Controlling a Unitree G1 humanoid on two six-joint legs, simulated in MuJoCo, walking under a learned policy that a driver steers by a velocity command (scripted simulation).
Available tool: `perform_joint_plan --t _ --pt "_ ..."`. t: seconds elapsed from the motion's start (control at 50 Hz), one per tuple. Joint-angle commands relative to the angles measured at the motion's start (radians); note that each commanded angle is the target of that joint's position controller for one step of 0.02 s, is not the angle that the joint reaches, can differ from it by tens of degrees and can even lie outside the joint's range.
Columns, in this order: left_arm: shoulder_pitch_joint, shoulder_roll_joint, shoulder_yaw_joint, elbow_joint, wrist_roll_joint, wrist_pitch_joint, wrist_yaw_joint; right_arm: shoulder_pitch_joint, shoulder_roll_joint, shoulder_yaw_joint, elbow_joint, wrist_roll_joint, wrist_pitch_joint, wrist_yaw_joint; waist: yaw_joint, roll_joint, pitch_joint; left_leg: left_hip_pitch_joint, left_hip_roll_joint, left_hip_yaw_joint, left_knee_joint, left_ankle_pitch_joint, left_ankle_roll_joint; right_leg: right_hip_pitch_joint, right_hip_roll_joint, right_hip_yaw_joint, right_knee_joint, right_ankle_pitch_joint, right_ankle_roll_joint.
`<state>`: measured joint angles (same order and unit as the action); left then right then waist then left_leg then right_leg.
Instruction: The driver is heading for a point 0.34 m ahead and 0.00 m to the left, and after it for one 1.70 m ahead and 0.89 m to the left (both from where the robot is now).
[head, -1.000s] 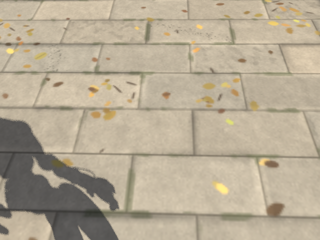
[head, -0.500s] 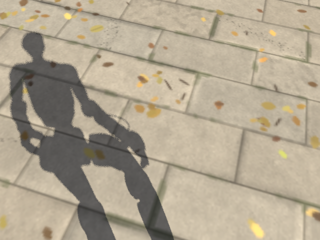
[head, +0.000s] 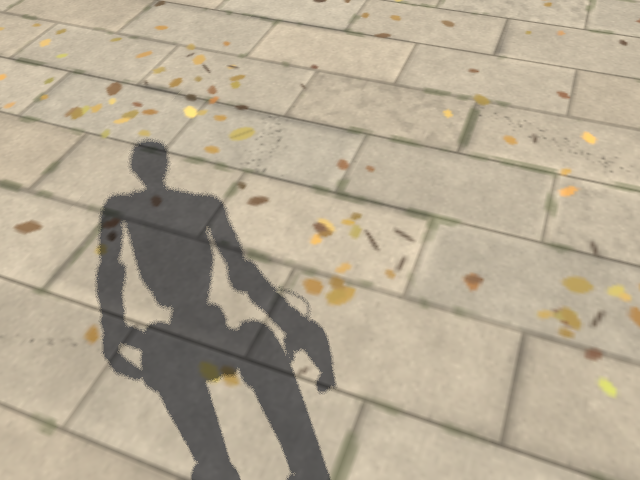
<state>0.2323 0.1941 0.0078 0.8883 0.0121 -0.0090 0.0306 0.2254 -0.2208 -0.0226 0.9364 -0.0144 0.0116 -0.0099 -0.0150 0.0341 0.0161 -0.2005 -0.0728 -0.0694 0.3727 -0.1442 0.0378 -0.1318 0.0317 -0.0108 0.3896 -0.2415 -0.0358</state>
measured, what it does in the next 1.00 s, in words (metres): walks ahead, turning left: left foot, then right foot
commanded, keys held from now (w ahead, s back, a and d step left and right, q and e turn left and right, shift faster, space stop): w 0.38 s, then w+q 0.62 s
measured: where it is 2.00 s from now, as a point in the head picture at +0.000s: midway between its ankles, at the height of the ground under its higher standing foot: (216, 338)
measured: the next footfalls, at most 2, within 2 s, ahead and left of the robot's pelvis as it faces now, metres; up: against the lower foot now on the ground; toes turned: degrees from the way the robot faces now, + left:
left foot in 0.30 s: +0.14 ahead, +0.12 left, +0.00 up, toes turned +2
right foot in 0.78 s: +0.49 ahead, -0.05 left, +0.00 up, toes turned +8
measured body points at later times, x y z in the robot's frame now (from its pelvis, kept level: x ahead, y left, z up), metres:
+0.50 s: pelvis +0.15 +0.05 +0.00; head +0.16 +0.07 +0.45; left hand +0.24 +0.31 -0.14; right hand +0.13 -0.21 -0.13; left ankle +0.10 +0.12 -0.74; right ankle +0.16 -0.09 -0.68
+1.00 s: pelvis +0.42 +0.03 +0.00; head +0.45 +0.03 +0.45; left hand +0.41 +0.31 -0.12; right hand +0.58 -0.21 -0.14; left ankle +0.39 +0.16 -0.66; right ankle +0.45 -0.05 -0.74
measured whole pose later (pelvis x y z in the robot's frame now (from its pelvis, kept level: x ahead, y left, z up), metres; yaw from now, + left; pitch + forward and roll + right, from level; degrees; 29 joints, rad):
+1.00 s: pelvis +0.42 +0.03 +0.00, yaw +17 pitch +0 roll -1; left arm 0.28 0.24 0.05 0.88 0.02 -0.09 0.01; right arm 0.22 -0.29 -0.08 0.90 -0.03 -0.01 0.04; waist 0.00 0.04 0.05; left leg -0.55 0.04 -0.01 1.12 -0.26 0.08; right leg -0.17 0.01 -0.17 0.35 -0.19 -0.05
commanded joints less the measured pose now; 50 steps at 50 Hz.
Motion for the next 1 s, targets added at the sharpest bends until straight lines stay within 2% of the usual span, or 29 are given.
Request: perform_joint_plan --t 0.02,0.06,0.08,0.12,0.16,0.22,0.26,0.28,0.3,0.32,0.34,0.36,0.38,0.4,0.44,0.5,0.56,0.66,0.7,0.72,0.74,0.76,0.78,0.8,0.82,0.84,0.86,0.9,1.0 --pt "0.05 0.171 0.044 -0.01 0.001 0.0 -0.001 0.031 -0.09 -0.021 0.003 -0.004 -0.01 -0.003 0.015 -0.127 0.042 -0.026 0.031 -0.02 0.058 -0.171 0.024 -0.054 -0.161 0.21 -0.182 -0.316 -0.07" --pt "0.087 0.205 0.061 0.002 0.002 0.009 -0.005 -0.018 -0.084 -0.021 -0.014 -0.019 -0.013 0.005 0.04 -0.156 0.119 -0.189 0.011 0.059 0.18 -0.262 0.031 -0.037 -0.259 0.333 -0.258 -0.512 -0.146" --pt "0.101 0.205 0.066 0.011 0.002 0.006 -0.006 -0.046 -0.076 -0.018 -0.027 -0.025 -0.02 0.011 0.05 -0.155 0.149 -0.238 0.043 0.075 0.239 -0.249 0.029 -0.034 -0.31 0.385 -0.287 -0.519 -0.181" --pt "0.119 0.19 0.069 0.025 0.011 -0.01 -0.011 -0.076 -0.086 -0.023 -0.045 -0.021 -0.038 0.02 0.053 -0.122 0.157 -0.333 0.089 0.063 0.332 -0.263 0.026 0.032 -0.347 0.414 -0.307 -0.414 -0.216" --pt "0.111 0.188 0.074 0.032 0.009 -0.028 -0.017 -0.077 -0.088 -0.026 -0.047 -0.015 -0.054 0.03 0.046 -0.104 0.129 -0.35 0.104 0.074 0.326 -0.25 0.02 0.096 -0.317 0.351 -0.291 -0.293 -0.208" --pt "0.116 0.189 0.079 0.052 0.006 -0.043 -0.025 -0.093 -0.081 -0.027 -0.058 -0.008 -0.067 0.037 0.045 -0.125 0.099 -0.234 0.089 0.118 0.23 -0.193 0.019 0.071 -0.266 0.25 -0.257 -0.155 -0.187" --pt "0.084 0.196 0.082 0.056 -0.003 -0.045 -0.03 -0.017 -0.069 -0.029 -0.037 -0.007 -0.072 0.036 -0.007 -0.122 0.086 -0.032 0.058 0.164 0.103 -0.1 0.028 -0.048 -0.233 0.179 -0.191 -0.085 -0.162" --pt "0.076 0.19 0.081 0.056 -0.004 -0.047 -0.031 0.066 -0.081 -0.037 -0.007 -0.01 -0.076 0.032 -0.041 -0.099 0.068 0.117 0.034 0.164 0.059 -0.089 0.031 -0.137 -0.204 0.145 -0.113 -0.048 -0.142" --pt "0.061 0.162 0.071 0.046 0.002 -0.053 -0.032 0.193 -0.127 -0.054 0.033 -0.014 -0.084 0.02 -0.094 -0.034 0.018 0.296 0.082 0.076 0.018 -0.143 0.048 -0.246 -0.158 0.089 0.034 -0.006 -0.112" --pt "0.025 0.078 0.044 -0.003 -0.006 -0.059 -0.041 0.327 -0.243 -0.082 0.051 -0.027 -0.09 0.007 -0.145 0.211 -0.038 0.432 0.338 -0.317 -0.166 -0.44 0.13 -0.433 -0.026 -0.044 0.37 -0.127 -0.051" --pt "0.002 0.128 0.058 -0.024 0.008 -0.056 -0.04 0.377 -0.275 -0.089 0.082 -0.016 -0.082 0.01 -0.135 0.251 -0.01 0.389 0.466 -0.599 -0.266 -0.537 0.215 -0.565 0.037 -0.027 0.585 -0.323 -0.057" --pt "-0.009 0.16 0.067 -0.015 0.019 -0.051 -0.042 0.26 -0.214 -0.072 0.05 -0.016 -0.077 0.011 -0.07 0.083 0.066 0.302 0.441 -0.494 -0.233 -0.536 0.211 -0.593 -0.045 0.05 0.69 -0.261 -0.078" --pt "0.002 0.138 0.062 -0.002 0.012 -0.054 -0.054 0.174 -0.167 -0.059 0.021 -0.013 -0.081 0.016 -0.034 0.031 0.084 0.235 0.391 -0.403 -0.237 -0.461 0.185 -0.572 -0.077 0.063 0.691 -0.161 -0.081" --pt "0.006 0.127 0.06 0.004 0.012 -0.059 -0.062 0.134 -0.143 -0.049 0.011 -0.009 -0.086 0.016 -0.006 0.023 0.086 0.2 0.344 -0.326 -0.257 -0.353 0.161 -0.541 -0.106 0.05 0.661 -0.09 -0.072" --pt "0.001 0.121 0.059 0.011 0.032 -0.052 -0.07 0.144 -0.114 -0.036 0.023 0.0 -0.099 0.014 0.008 0.031 0.065 0.197 0.284 -0.222 -0.261 -0.114 0.149 -0.508 -0.121 0.016 0.626 -0.01 -0.035" --pt "-0.07 0.115 0.056 -0.024 0.033 -0.04 -0.073 0.215 -0.125 -0.035 0.06 0.013 -0.108 0.008 0.006 0.025 0.067 0.21 0.268 -0.166 -0.249 0.128 0.183 -0.548 -0.115 -0.016 0.567 0.044 0.026" --pt "-0.201 0.105 0.047 -0.081 0.025 -0.036 -0.071 0.241 -0.123 -0.035 0.072 0.008 -0.102 0.004 -0.015 0.032 0.096 0.183 0.241 -0.138 -0.246 0.206 0.191 -0.561 -0.101 -0.037 0.424 0.11 0.062" --pt "-0.332 0.114 0.037 -0.155 0.005 -0.039 -0.063 0.265 -0.142 -0.045 0.076 0.003 -0.098 0.002 -0.044 0.06 0.093 0.184 0.237 -0.147 -0.19 0.343 0.172 -0.464 -0.064 -0.034 0.239 0.198 0.045" --pt "-0.304 0.136 0.043 -0.164 0.002 -0.045 -0.056 0.237 -0.155 -0.052 0.067 0.002 -0.096 -0.002 -0.018 0.061 0.079 0.194 0.252 -0.165 -0.148 0.406 0.149 -0.386 -0.057 -0.02 0.194 0.18 0.021" --pt "-0.244 0.15 0.05 -0.152 0.002 -0.05 -0.05 0.208 -0.167 -0.057 0.058 0.001 -0.095 -0.003 0.014 0.063 0.058 0.183 0.249 -0.162 -0.097 0.478 0.13 -0.297 -0.042 -0.019 0.17 0.149 0.006" --pt "-0.141 0.172 0.061 -0.124 0.003 -0.056 -0.041 0.184 -0.181 -0.062 0.049 0.001 -0.095 -0.001 0.057 0.055 0.008 0.168 0.229 -0.149 0.013 0.587 0.112 -0.163 -0.016 -0.027 0.145 0.114 -0.01" --pt "0.022 0.199 0.076 -0.075 0.009 -0.066 -0.028 0.167 -0.18 -0.064 0.041 0.003 -0.094 0.004 0.127 0.006 -0.084 0.117 0.17 -0.109 0.217 0.579 0.09 0.04 -0.018 -0.026 0.095 0.123 -0.031" --pt "0.181 0.272 0.095 -0.062 0.036 -0.076 -0.012 0.178 -0.126 -0.053 0.01 0.01 -0.095 0.01 0.171 -0.095 -0.224 -0.035 0.097 -0.065 0.507 0.304 0.075 0.27 -0.228 0.186 0.057 -0.08 -0.066" --pt "0.175 0.358 0.109 -0.077 0.059 -0.071 -0.014 0.293 -0.009 -0.034 -0.019 0.039 -0.089 0.008 0.091 -0.33 -0.323 -0.33 -0.048 0.006 0.792 -0.394 0.052 0.45 -0.487 0.642 -0.079 -0.224 -0.146" --pt "0.092 0.292 0.101 -0.09 0.034 -0.055 -0.019 0.291 -0.108 -0.052 -0.006 0.012 -0.078 0.006 0.057 -0.255 -0.271 -0.402 0.015 -0.032 0.909 -0.359 0.071 0.339 -0.473 0.76 -0.159 -0.376 -0.172" --pt "-0.003 0.198 0.078 -0.109 0.025 -0.055 -0.02 0.225 -0.126 -0.059 -0.01 0.0 -0.072 0.011 0.03 -0.143 -0.118 -0.421 0.072 -0.02 0.912 -0.257 0.074 0.192 -0.436 0.594 -0.172 -0.393 -0.154" --pt "-0.038 0.151 0.066 -0.108 0.02 -0.062 -0.024 0.17 -0.106 -0.056 -0.017 -0.002 -0.07 0.02 0.027 -0.085 -0.041 -0.398 0.108 -0.01 0.868 -0.19 0.069 0.08 -0.382 0.43 -0.187 -0.244 -0.137" --pt "-0.016 0.126 0.057 -0.081 0.021 -0.075 -0.019 0.148 -0.087 -0.057 -0.025 -0.017 -0.051 0.036 0.003 -0.123 -0.009 -0.344 0.144 -0.001 0.814 -0.156 0.053 -0.012 -0.32 0.237 -0.207 -0.018 -0.108" --pt "0.072 0.136 0.063 -0.042 0.006 -0.11 -0.026 0.014 -0.064 -0.049 -0.09 -0.021 -0.017 0.065 0.001 -0.106 0.015 -0.457 0.172 0.025 0.751 -0.047 0.032 0.016 -0.319 0.047 -0.251 0.2 -0.123"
